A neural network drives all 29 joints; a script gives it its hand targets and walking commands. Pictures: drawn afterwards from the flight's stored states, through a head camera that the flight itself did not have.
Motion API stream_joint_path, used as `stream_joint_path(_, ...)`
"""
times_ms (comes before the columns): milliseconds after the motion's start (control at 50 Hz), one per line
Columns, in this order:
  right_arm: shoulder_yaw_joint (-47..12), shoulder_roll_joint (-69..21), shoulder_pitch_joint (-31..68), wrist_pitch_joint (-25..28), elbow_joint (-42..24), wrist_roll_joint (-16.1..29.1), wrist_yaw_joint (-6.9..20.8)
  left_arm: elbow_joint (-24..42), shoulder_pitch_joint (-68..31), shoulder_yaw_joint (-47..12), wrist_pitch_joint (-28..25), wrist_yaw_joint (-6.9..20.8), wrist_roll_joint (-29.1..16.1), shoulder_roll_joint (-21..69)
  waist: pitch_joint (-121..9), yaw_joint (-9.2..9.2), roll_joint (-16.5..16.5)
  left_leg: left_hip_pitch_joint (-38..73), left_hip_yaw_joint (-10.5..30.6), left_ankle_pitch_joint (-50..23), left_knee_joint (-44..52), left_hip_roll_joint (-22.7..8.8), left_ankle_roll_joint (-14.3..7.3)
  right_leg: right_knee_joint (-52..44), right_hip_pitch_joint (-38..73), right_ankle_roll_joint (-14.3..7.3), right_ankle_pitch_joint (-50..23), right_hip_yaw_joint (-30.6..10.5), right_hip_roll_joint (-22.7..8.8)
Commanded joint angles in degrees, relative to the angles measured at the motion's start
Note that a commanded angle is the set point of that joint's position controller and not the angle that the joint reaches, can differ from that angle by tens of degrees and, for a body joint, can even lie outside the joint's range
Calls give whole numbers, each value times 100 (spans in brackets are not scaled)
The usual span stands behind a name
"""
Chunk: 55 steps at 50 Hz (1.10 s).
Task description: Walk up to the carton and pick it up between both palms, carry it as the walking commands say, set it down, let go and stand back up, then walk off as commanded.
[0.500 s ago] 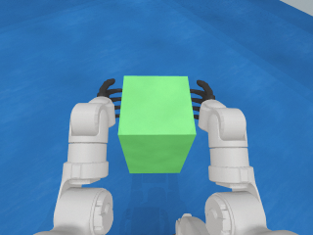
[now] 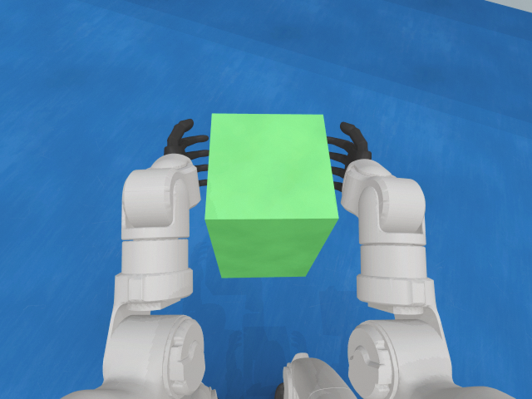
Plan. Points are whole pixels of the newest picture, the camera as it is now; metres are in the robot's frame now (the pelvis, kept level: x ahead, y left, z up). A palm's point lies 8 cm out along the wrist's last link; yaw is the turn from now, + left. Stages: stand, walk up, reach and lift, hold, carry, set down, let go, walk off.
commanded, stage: carry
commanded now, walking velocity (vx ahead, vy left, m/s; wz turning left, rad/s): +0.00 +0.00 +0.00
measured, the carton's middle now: (265, 207) +0.38 +0.01 +0.02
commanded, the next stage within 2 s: none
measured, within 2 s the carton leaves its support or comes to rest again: neither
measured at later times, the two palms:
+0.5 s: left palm (239, 161) +0.39 +0.05 +0.12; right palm (431, 187) +0.35 -0.19 +0.13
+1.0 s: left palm (232, 177) +0.36 +0.06 +0.13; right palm (431, 207) +0.32 -0.18 +0.13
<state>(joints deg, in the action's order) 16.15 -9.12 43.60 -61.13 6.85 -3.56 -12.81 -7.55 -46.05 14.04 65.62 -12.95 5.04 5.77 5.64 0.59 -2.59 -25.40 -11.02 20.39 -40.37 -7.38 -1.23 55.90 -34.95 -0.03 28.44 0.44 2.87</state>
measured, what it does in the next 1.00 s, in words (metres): steps on the spot: right foot, then left foot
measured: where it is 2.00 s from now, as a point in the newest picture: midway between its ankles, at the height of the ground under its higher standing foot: outside the picture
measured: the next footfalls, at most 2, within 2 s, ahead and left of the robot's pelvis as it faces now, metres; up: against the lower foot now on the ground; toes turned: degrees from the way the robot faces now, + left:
right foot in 0.16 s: +0.05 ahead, -0.14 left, +0.00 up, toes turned -10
left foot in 0.42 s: +0.08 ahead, +0.08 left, +0.00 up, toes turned +1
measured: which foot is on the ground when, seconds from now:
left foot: down 0.00-0.18, up 0.20-0.40, down 0.42-1.00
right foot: up 0.00-0.14, down 0.16-1.00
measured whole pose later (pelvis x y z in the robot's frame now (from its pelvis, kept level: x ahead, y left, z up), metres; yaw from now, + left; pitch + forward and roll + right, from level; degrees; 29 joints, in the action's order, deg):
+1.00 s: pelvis +0.00 -0.02 +0.01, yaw -7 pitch +3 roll +0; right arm 10.4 -7.5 36.1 -66.8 11.5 -5.8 -11.3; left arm -14.4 -39.1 11.6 68.3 -11.2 6.7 6.4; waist -6.3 0.5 -1.0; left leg -21.6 -7.9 14.3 -32.9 -3.1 -1.4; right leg 31.8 -20.9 -0.6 14.0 2.5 -0.3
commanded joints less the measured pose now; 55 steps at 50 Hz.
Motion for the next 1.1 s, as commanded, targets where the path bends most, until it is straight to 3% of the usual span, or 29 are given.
stream_joint_path(0,-3711,-5575,4293,-120,-349,2203,1363,-28,-4117,-3709,-173,1276,-2293,6118,-3508,66,1341,3456,1405,-5241,733,-1505,-369,-150,-446,30,-55,175,-381)
stream_joint_path(40,-3593,-5526,4016,-208,-177,2063,1341,-249,-3754,-3600,-127,1266,-2246,6111,-3507,61,1453,3205,875,-5126,616,-1256,-236,-812,144,83,-365,507,-179)
stream_joint_path(80,-3490,-5567,3626,-279,2,1919,1357,-446,-3339,-3428,-62,1294,-2131,6149,-3479,60,1611,3098,593,-5176,444,-1142,-135,-1651,612,68,-611,744,-49)
stream_joint_path(100,-3463,-5603,3463,-306,83,1856,1366,-525,-3162,-3342,-36,1328,-2078,6195,-3421,14,1539,2973,450,-5170,299,-1094,-30,-2352,935,39,-1236,780,-71)
stream_joint_path(120,-3456,-5631,3466,-322,134,1823,1364,-587,-3070,-3281,-24,1372,-2061,6221,-3403,-89,1286,2537,282,-4747,-7,-1004,190,-3193,1621,15,-2180,651,-223)
stream_joint_path(140,-3529,-5634,3664,-324,148,1854,1357,-606,-3212,-3262,-36,1412,-2100,6216,-3510,-177,977,1499,307,-3445,-443,-912,472,-3406,2736,-87,-3055,51,-707)
stream_joint_path(160,-3533,-5778,3242,-416,364,1769,1363,-725,-2826,-3109,-15,1443,-2001,6188,-3774,-215,-443,-129,104,-743,-1211,-522,796,-2322,4180,-478,-7583,-1120,-1814)
stream_joint_path(180,-3733,-5940,3273,-446,305,1873,1393,-708,-2798,-3139,-62,1428,-1975,6175,-3844,-208,-1690,-1296,196,1681,-1623,26,842,-1968,4957,-967,-9762,-1551,-2146)
stream_joint_path(200,-3844,-5923,3576,-400,126,2012,1388,-495,-3176,-3325,-105,1432,-2159,6177,-3816,-176,-1406,-1452,392,1723,-1923,103,818,-2039,4928,-977,-9564,-1431,-2118)
stream_joint_path(240,-3928,-5971,3866,-378,-8,2265,1390,-225,-3476,-3321,-124,1395,-2170,6169,-3633,-152,-705,-1075,587,1203,-1652,170,666,-2355,4238,-848,-7542,-1063,-1951)
stream_joint_path(280,-3952,-6070,3987,-380,60,2415,1419,-60,-3629,-3234,-120,1355,-2086,6090,-3520,-146,-591,-547,552,700,-1099,331,557,-2554,3656,-813,-5997,-667,-1683)
stream_joint_path(340,-3860,-6101,3710,-439,186,2411,1433,-60,-3414,-3135,-74,1315,-1925,5994,-3498,-120,-777,350,340,208,175,511,454,-2550,3180,-796,-5128,-405,-1498)
stream_joint_path(360,-3795,-6115,3490,-470,269,2347,1447,-153,-3194,-3101,-36,1313,-1859,6006,-3502,-77,-679,793,246,-493,957,517,437,-2424,3040,-705,-4836,-314,-1398)
stream_joint_path(380,-3776,-6085,3750,-466,315,2368,1459,-225,-3406,-3121,-39,1311,-1877,5962,-3516,-34,-499,1330,423,-1193,1447,331,360,-2312,2722,-552,-4303,-305,-1254)
stream_joint_path(400,-3747,-6106,3542,-492,417,2339,1493,-349,-3159,-3046,-10,1320,-1803,5985,-3519,-42,-13,2001,1207,-2180,1580,-337,223,-2025,2020,-324,-3094,-278,-1030)
stream_joint_path(420,-3631,-6194,2604,-497,613,2114,1537,-410,-2382,-2985,87,1349,-1668,6203,-3364,-108,990,2102,1799,-3518,1389,-941,-175,-1980,1596,-163,-1658,-104,-703)
stream_joint_path(440,-3694,-6110,3356,-418,434,2218,1533,-139,-3285,-3222,20,1365,-1875,6105,-3282,-65,1274,1981,1713,-3980,1309,-955,-399,-2074,1638,-156,-1060,-141,-615)
stream_joint_path(460,-3669,-5956,4028,-375,338,2321,1522,-43,-3973,-3401,-29,1369,-2057,6036,-3201,-71,1212,1764,1559,-3547,1397,-853,-358,-2249,1739,-184,-1081,-134,-569)
stream_joint_path(500,-3605,-5926,3761,-424,393,2197,1514,-183,-3757,-3447,45,1408,-2146,6169,-3116,-76,845,1325,1202,-2135,1457,-526,-172,-2468,2076,-277,-1721,-187,-616)
stream_joint_path(540,-3519,-5916,3549,-461,491,2089,1484,-339,-3582,-3373,101,1442,-2199,6182,-3194,-50,523,1158,868,-1459,1248,-221,-49,-2553,2308,-364,-2563,-364,-790)
stream_joint_path(600,-3373,-5949,3083,-501,588,1889,1485,-555,-3127,-3196,160,1497,-2133,6290,-3189,-53,307,1159,798,-1389,1097,-120,-31,-2583,2294,-390,-3066,-448,-923)
stream_joint_path(720,-3473,-5977,3217,-466,472,1930,1486,-573,-3239,-3114,96,1535,-2160,6287,-2947,-58,233,1002,844,-1032,1183,-88,-44,-2777,2170,-367,-2766,-457,-940)
stream_joint_path(1080,-3788,-6036,3033,-526,130,2159,1542,-274,-2944,-3229,103,1466,-2144,6270,-3061,-66,266,881,963,-1071,1304,-127,-148,-2695,2236,-318,-2604,-449,-946)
